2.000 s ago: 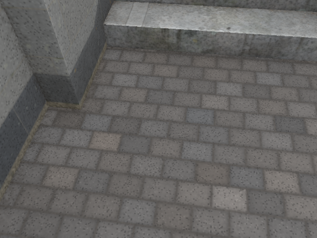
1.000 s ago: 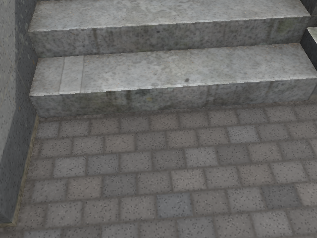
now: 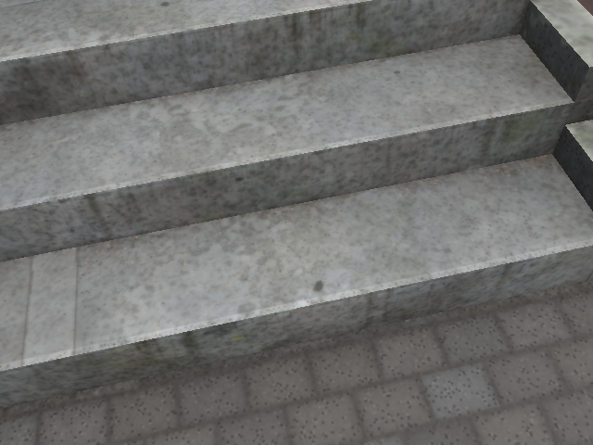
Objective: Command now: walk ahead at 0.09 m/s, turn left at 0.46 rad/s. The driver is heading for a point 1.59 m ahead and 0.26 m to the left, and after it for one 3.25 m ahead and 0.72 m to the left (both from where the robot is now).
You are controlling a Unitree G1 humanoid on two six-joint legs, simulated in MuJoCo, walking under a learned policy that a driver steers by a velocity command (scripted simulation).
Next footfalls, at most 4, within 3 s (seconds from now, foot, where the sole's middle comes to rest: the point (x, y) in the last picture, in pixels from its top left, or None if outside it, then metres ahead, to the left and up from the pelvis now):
0.30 left None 0.02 0.13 -0.77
0.76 right None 0.08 -0.07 -0.77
2.26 right None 0.44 0.09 -0.77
2.74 left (186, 425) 0.51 0.29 -0.77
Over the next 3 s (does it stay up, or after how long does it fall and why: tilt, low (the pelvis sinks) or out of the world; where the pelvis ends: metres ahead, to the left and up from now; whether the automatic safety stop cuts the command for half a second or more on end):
stays up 0.55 0.20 0.01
